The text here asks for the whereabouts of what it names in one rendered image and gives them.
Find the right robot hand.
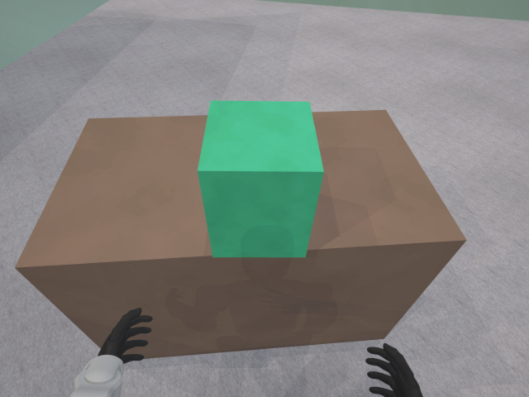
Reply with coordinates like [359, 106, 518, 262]
[365, 343, 423, 397]

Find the pedestal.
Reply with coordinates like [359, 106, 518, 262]
[15, 110, 467, 359]

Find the left robot hand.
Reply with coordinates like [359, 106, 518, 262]
[98, 308, 153, 364]

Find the carton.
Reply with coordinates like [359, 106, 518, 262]
[198, 100, 324, 257]

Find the left robot forearm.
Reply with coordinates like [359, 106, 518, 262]
[70, 355, 124, 397]

